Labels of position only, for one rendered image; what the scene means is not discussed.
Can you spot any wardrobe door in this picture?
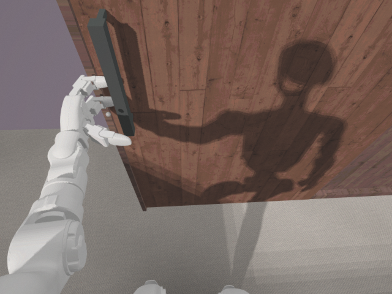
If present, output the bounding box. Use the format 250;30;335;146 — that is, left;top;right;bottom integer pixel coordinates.
70;0;392;208
320;126;392;190

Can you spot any left robot forearm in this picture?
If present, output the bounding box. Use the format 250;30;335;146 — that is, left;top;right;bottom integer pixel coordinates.
7;130;89;274

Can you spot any right robot shin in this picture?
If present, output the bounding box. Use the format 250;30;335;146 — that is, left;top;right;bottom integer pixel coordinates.
222;285;234;291

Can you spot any left robot shin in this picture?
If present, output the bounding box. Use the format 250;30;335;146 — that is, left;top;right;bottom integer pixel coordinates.
145;280;158;285

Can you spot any robot shin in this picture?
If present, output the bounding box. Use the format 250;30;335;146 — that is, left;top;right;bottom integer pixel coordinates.
222;285;234;291
145;280;158;285

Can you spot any robot left upper arm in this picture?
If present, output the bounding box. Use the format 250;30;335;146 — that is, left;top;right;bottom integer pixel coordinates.
0;219;87;294

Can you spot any left robot hand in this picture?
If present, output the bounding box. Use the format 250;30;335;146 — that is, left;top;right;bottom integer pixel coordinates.
60;75;132;147

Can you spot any handle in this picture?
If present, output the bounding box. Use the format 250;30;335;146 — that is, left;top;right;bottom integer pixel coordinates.
87;9;135;136

